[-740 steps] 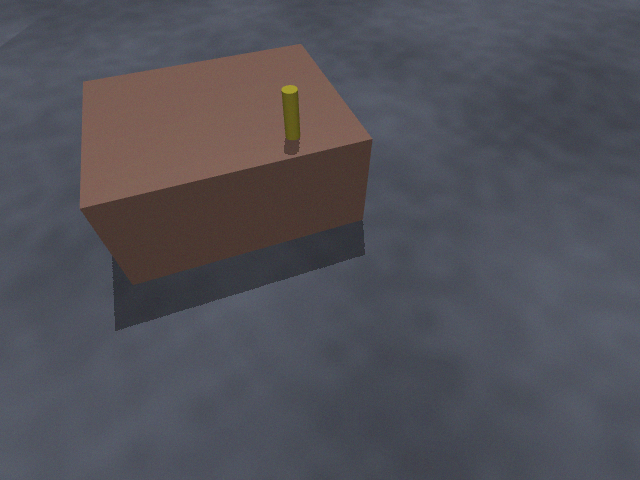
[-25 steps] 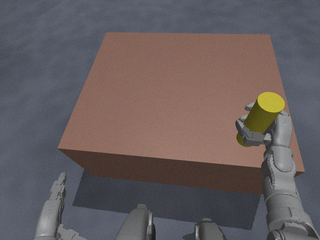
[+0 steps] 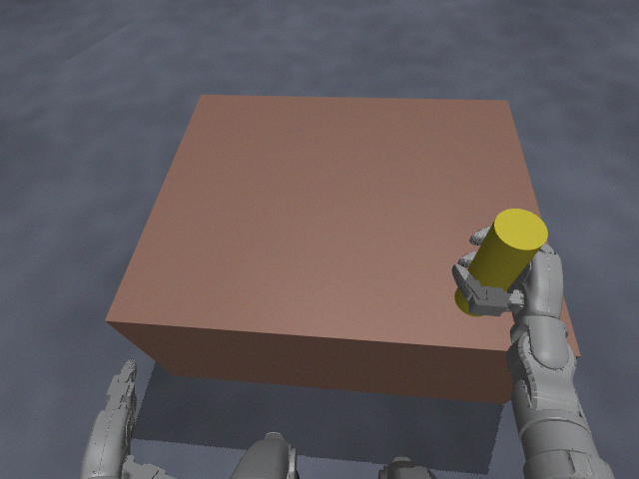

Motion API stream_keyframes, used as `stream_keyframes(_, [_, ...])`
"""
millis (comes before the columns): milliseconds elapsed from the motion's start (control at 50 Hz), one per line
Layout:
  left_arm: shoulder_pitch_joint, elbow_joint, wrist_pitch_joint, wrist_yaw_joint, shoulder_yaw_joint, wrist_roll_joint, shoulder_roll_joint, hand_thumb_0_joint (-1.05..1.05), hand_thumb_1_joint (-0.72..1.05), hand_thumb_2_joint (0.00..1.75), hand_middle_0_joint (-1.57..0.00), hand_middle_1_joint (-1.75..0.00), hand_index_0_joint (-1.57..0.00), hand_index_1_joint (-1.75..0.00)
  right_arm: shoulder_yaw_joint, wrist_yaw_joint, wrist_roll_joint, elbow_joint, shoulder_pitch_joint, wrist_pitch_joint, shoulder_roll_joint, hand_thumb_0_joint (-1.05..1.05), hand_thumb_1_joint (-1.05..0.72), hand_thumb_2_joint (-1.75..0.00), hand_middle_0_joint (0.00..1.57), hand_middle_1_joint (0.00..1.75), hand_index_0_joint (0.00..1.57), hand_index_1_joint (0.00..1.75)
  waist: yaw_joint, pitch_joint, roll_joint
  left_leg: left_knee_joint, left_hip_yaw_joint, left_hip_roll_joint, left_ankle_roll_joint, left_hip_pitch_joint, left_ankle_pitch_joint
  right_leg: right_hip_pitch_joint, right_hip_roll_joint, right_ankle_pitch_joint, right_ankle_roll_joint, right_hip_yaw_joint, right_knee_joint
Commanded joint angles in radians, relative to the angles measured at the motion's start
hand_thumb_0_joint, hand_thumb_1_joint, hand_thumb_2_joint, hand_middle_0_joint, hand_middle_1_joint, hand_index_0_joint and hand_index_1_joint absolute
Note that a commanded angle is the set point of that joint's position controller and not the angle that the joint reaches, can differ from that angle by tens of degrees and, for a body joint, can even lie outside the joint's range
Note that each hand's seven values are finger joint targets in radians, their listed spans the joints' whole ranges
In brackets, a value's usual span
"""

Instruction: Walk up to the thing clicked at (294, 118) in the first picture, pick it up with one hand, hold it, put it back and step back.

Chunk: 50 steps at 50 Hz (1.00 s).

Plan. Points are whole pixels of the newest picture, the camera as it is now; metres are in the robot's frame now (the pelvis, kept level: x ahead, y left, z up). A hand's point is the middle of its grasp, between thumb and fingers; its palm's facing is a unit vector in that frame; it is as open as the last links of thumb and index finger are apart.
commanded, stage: lift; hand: right
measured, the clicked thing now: (493, 269) +0.36 -0.18 +0.04
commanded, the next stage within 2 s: hold in 0.24 s
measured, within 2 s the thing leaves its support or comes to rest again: neither
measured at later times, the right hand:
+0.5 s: hand (493, 269) +0.35 -0.18 +0.06, palm faces +0.15 +0.99 +0.00, open 7.4 cm
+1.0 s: hand (491, 269) +0.34 -0.17 +0.08, palm faces +0.14 +0.99 +0.01, open 7.4 cm
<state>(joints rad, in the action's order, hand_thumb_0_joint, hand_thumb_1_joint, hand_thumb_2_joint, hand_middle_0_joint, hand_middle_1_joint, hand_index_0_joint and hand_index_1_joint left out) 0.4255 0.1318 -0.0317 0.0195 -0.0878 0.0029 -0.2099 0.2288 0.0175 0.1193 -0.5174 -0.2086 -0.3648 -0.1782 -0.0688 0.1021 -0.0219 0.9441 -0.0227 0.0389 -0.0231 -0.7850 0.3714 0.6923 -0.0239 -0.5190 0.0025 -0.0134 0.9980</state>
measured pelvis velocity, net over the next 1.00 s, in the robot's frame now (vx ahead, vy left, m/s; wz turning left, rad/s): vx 0.00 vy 0.00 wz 0.00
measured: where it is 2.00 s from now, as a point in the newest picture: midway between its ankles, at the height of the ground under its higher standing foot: outside the picture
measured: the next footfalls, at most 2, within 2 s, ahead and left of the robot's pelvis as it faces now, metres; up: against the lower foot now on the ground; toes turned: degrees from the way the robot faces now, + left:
none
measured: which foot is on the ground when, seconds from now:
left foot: down 0.00-1.00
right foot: down 0.00-1.00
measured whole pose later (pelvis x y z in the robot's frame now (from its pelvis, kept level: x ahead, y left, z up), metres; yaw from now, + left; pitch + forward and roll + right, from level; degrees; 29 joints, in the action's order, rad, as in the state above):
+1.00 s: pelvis +0.00 +0.00 +0.02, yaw +0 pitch +7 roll +0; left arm 0.37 0.28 -0.03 0.04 -0.09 -0.02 -0.21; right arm 0.17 0.01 0.15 -0.43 -0.14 -0.29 -0.17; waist -0.04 0.06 -0.01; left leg 0.80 -0.02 0.04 -0.02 -0.60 0.31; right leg 0.50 -0.02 -0.45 0.00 -0.02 0.83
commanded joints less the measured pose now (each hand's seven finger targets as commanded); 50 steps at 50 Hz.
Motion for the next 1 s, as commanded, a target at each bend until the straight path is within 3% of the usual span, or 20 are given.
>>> stream_keyframes(0, [-0.024, -0.177, -0.057, 0.016, -0.108, -0.003, -0.167, 0.0, -0.57, 0.05, -0.04, -0.04, -0.04, -0.05, 0.033, -0.004, 0.011, 0.295, -0.329, -0.079, -0.157, 0.0, -0.44, -1.29, 1.34, 1.42, 1.36, 1.42, -0.001, 0.306, 0.059, -0.12, -0.003, -0.029, 0.025, 0.265, -0.168, -0.118, 0.016, 0.24, -0.002, 0.021, -0.2])
stream_keyframes(60, [0.01, -0.143, -0.055, 0.014, -0.094, -0.005, -0.147, 0.0, -0.56, 0.05, -0.04, -0.04, -0.04, -0.05, 0.01, -0.005, 0.015, 0.271, -0.276, -0.071, -0.117, 0.0, -0.44, -1.28, 1.33, 1.41, 1.36, 1.41, 0.004, 0.272, 0.033, -0.122, -0.012, -0.031, 0.024, 0.268, -0.193, -0.119, 0.015, 0.275, -0.005, 0.024, -0.21])
stream_keyframes(80, [0.014, -0.134, -0.052, 0.01, -0.056, -0.005, -0.111, 0.0, -0.56, 0.05, -0.04, -0.04, -0.04, -0.05, 0.009, -0.004, 0.016, 0.269, -0.263, -0.07, -0.115, 0.0, -0.45, -1.28, 1.34, 1.41, 1.36, 1.41, 0.017, 0.265, 0.043, -0.119, -0.012, -0.03, 0.026, 0.272, -0.206, -0.117, 0.015, 0.301, -0.008, 0.025, -0.209])
stream_keyframes(120, [-0.015, -0.167, -0.054, 0.017, -0.118, -0.007, -0.177, 0.0, -0.56, 0.05, -0.04, -0.04, -0.04, -0.05, 0.005, -0.006, 0.014, 0.301, -0.282, -0.068, -0.126, 0.0, -0.43, -1.28, 1.33, 1.41, 1.35, 1.41, 0.001, 0.326, 0.046, -0.115, -0.015, -0.03, 0.025, 0.299, -0.264, -0.171, 0.015, 0.362, -0.009, 0.022, -0.205])
stream_keyframes(160, [0.002, -0.167, -0.05, 0.01, -0.054, -0.006, -0.121, 0.0, -0.57, 0.05, -0.04, -0.05, -0.04, -0.05, -0.004, -0.004, 0.016, 0.327, -0.286, -0.064, -0.115, 0.0, -0.43, -1.28, 1.33, 1.41, 1.35, 1.41, 0.014, 0.313, 0.055, -0.118, -0.014, -0.029, 0.027, 0.306, -0.274, -0.169, 0.013, 0.395, -0.014, 0.025, -0.21])
stream_keyframes(180, [-0.009, -0.171, -0.052, 0.01, -0.06, -0.009, -0.122, 0.0, -0.57, 0.06, -0.04, -0.04, -0.04, -0.05, -0.015, -0.001, 0.02, 0.302, -0.272, -0.062, -0.094, 0.0, -0.45, -1.28, 1.33, 1.41, 1.36, 1.4, 0.006, 0.3, 0.046, -0.118, -0.016, -0.03, 0.026, 0.302, -0.274, -0.17, 0.011, 0.401, -0.015, 0.028, -0.212])
stream_keyframes(200, [0.004, -0.119, -0.047, 0.013, -0.074, -0.008, -0.123, 0.0, -0.57, 0.05, -0.04, -0.05, -0.04, -0.05, 0.0, -0.005, 0.016, 0.284, -0.263, -0.058, -0.107, 0.0, -0.44, -1.29, 1.33, 1.42, 1.36, 1.42, 0.02, 0.27, 0.057, -0.123, -0.013, -0.026, 0.026, 0.297, -0.271, -0.159, 0.017, 0.383, -0.013, 0.018, -0.213])
stream_keyframes(220, [0.003, -0.131, -0.049, 0.017, -0.101, -0.009, -0.157, 0.0, -0.57, 0.06, -0.04, -0.04, -0.04, -0.05, 0.011, -0.003, 0.021, 0.29, -0.276, -0.058, -0.124, 0.0, -0.46, -1.28, 1.34, 1.41, 1.36, 1.41, -0.001, 0.286, 0.028, -0.129, -0.013, -0.026, 0.025, 0.301, -0.272, -0.165, 0.015, 0.381, -0.009, 0.021, -0.214])
stream_keyframes(400, [-0.019, -0.075, -0.039, 0.008, -0.083, -0.012, -0.135, 0.0, -0.56, 0.05, -0.05, -0.05, -0.04, -0.05, -0.009, -0.004, 0.02, 0.347, -0.25, -0.046, -0.12, 0.0, -0.42, -1.3, 1.33, 1.42, 1.36, 1.42, 0.034, 0.271, 0.074, -0.138, -0.011, -0.022, 0.029, 0.328, -0.287, -0.182, 0.016, 0.41, -0.018, 0.02, -0.241])
stream_keyframes(460, [-0.037, -0.102, -0.039, 0.016, -0.126, -0.014, -0.181, 0.0, -0.56, 0.05, -0.05, -0.05, -0.04, -0.05, 0.003, -0.007, 0.023, 0.325, -0.236, -0.035, -0.125, 0.0, -0.42, -1.3, 1.32, 1.41, 1.35, 1.41, 0.012, 0.276, 0.017, -0.151, -0.015, -0.025, 0.025, 0.344, -0.288, -0.195, 0.012, 0.399, -0.012, 0.026, -0.248])
stream_keyframes(480, [-0.036, -0.09, -0.037, 0.011, -0.093, -0.014, -0.153, 0.0, -0.56, 0.05, -0.05, -0.05, -0.04, -0.05, -0.019, -0.007, 0.027, 0.356, -0.256, -0.038, -0.103, 0.0, -0.42, -1.29, 1.32, 1.41, 1.35, 1.41, 0.018, 0.258, 0.033, -0.157, -0.016, -0.026, 0.023, 0.338, -0.273, -0.201, 0.01, 0.385, -0.014, 0.029, -0.257])
stream_keyframes(520, [-0.032, -0.061, -0.038, 0.015, -0.103, -0.017, -0.153, 0.0, -0.56, 0.05, -0.05, -0.05, -0.04, -0.05, -0.02, -0.006, 0.026, 0.343, -0.246, -0.032, -0.105, 0.0, -0.42, -1.31, 1.33, 1.42, 1.36, 1.42, 0.016, 0.249, 0.037, -0.166, -0.014, -0.026, 0.023, 0.327, -0.255, -0.199, 0.014, 0.357, -0.009, 0.022, -0.26])
stream_keyframes(540, [-0.05, -0.078, -0.041, 0.011, -0.057, -0.018, -0.114, 0.0, -0.56, 0.05, -0.05, -0.05, -0.04, -0.05, -0.031, -0.004, 0.029, 0.363, -0.237, -0.033, -0.095, 0.0, -0.43, -1.3, 1.33, 1.41, 1.36, 1.41, 0.029, 0.238, 0.033, -0.177, -0.013, -0.023, 0.022, 0.339, -0.237, -0.192, 0.015, 0.329, -0.008, 0.021, -0.267])
stream_keyframes(580, [-0.072, -0.082, -0.043, 0.02, -0.103, -0.02, -0.161, 0.0, -0.55, 0.05, -0.05, -0.05, -0.05, -0.05, -0.014, -0.011, 0.031, 0.369, -0.244, -0.029, -0.121, 0.0, -0.4, -1.31, 1.32, 1.42, 1.35, 1.42, 0.026, 0.256, 0.012, -0.193, -0.012, -0.022, 0.019, 0.368, -0.232, -0.204, 0.018, 0.307, -0.003, 0.018, -0.275])
stream_keyframes(620, [-0.061, -0.083, -0.043, 0.017, -0.07, -0.021, -0.135, 0.0, -0.55, 0.05, -0.05, -0.05, -0.05, -0.05, -0.023, -0.011, 0.029, 0.39, -0.248, -0.024, -0.119, 0.0, -0.41, -1.31, 1.33, 1.42, 1.36, 1.42, 0.031, 0.238, 0.032, -0.198, -0.012, -0.023, 0.02, 0.361, -0.219, -0.204, 0.017, 0.298, -0.005, 0.02, -0.289])
stream_keyframes(720, [-0.062, -0.048, -0.049, 0.027, -0.091, -0.021, -0.153, 0.0, -0.54, 0.04, -0.05, -0.05, -0.05, -0.05, -0.016, -0.016, 0.032, 0.391, -0.247, -0.012, -0.124, 0.0, -0.41, -1.31, 1.34, 1.43, 1.37, 1.43, 0.027, 0.241, 0.03, -0.21, -0.015, -0.024, 0.02, 0.373, -0.235, -0.227, 0.015, 0.319, -0.006, 0.022, -0.304])
stream_keyframes(760, [-0.068, -0.033, -0.052, 0.026, -0.074, -0.021, -0.126, 0.0, -0.55, 0.05, -0.05, -0.05, -0.05, -0.05, -0.058, -0.012, 0.031, 0.357, -0.251, -0.006, -0.076, 0.0, -0.41, -1.33, 1.34, 1.45, 1.38, 1.45, 0.016, 0.207, 0.032, -0.209, -0.017, -0.024, 0.019, 0.355, -0.24, -0.223, 0.015, 0.323, -0.006, 0.02, -0.303])
stream_keyframes(820, [-0.106, -0.06, -0.06, 0.031, -0.091, -0.021, -0.159, 0.0, -0.55, 0.05, -0.05, -0.05, -0.05, -0.05, -0.009, -0.014, 0.03, 0.375, -0.274, -0.009, -0.137, 0.0, -0.4, -1.32, 1.34, 1.44, 1.37, 1.44, 0.025, 0.247, 0.018, -0.228, -0.01, -0.02, 0.018, 0.378, -0.21, -0.228, 0.018, 0.278, 0.003, 0.014, -0.309])
stream_keyframes(880, [-0.079, -0.012, -0.06, 0.03, -0.082, -0.022, -0.138, 0.0, -0.54, 0.04, -0.05, -0.05, -0.05, -0.05, -0.042, -0.01, 0.033, 0.353, -0.233, -0.002, -0.093, 0.0, -0.43, -1.32, 1.35, 1.44, 1.38, 1.44, 0.029, 0.208, 0.011, -0.235, -0.011, -0.021, 0.016, 0.382, -0.221, -0.223, 0.023, 0.283, 0.003, 0.009, -0.314])
stream_keyframes(980, [-0.107, -0.017, -0.069, 0.03, -0.06, -0.02, -0.126, 0.0, -0.54, 0.04, -0.05, -0.05, -0.05, -0.05, -0.022, -0.011, 0.039, 0.363, -0.262, -0.017, -0.111, 0.0, -0.42, -1.33, 1.35, 1.45, 1.38, 1.45, 0.037, 0.221, 0.021, -0.236, -0.011, -0.021, 0.017, 0.397, -0.232, -0.236, 0.02, 0.304, -0.001, 0.014, -0.319])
